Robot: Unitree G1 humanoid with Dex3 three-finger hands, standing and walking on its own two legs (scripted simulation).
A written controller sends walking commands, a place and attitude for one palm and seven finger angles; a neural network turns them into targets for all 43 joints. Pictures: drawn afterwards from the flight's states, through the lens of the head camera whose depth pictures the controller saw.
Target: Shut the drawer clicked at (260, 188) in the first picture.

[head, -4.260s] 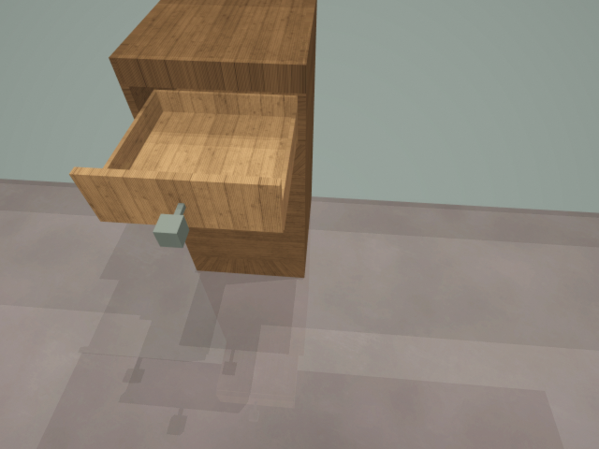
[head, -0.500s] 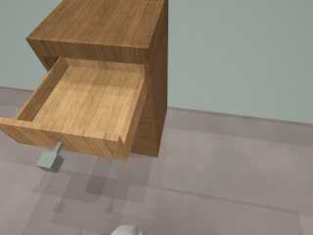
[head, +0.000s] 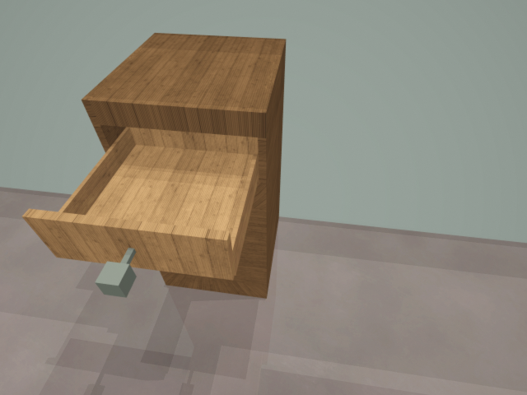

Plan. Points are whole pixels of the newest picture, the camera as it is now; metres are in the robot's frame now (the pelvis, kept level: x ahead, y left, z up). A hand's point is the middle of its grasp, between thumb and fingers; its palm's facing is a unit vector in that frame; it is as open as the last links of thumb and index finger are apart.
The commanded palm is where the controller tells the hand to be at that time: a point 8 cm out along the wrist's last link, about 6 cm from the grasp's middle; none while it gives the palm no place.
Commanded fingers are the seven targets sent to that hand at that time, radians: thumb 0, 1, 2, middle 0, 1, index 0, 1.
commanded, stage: come to a stop and stand still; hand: left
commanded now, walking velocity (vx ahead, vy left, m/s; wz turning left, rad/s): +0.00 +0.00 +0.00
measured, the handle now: (122, 269) +0.33 +0.29 -0.03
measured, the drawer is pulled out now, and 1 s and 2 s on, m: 0.30 0.30 0.30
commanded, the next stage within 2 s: look again from close up in 1.06 s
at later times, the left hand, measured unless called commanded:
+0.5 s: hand out of the picture -0.03 +0.14 -0.17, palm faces +0.02 -0.98 -0.18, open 7.4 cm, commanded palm none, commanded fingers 0.00 0.90 0.90 -0.20 -0.30 -0.20 -0.30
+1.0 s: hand out of the picture +0.01 +0.13 -0.17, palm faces +0.03 -0.98 -0.20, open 7.4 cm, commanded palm none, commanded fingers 0.00 0.90 0.90 -0.20 -0.30 -0.20 -0.30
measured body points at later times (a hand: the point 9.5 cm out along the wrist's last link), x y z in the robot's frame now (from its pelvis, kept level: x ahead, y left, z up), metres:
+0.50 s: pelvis -0.01 -0.02 +0.00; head +0.00 -0.04 +0.45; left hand -0.03 +0.19 -0.15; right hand -0.04 -0.23 -0.16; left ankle +0.01 +0.10 -0.73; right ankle +0.02 -0.13 -0.73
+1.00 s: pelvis +0.01 -0.04 +0.01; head +0.02 -0.05 +0.46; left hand +0.01 +0.18 -0.15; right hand +0.01 -0.25 -0.16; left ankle +0.01 +0.10 -0.73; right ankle +0.02 -0.13 -0.73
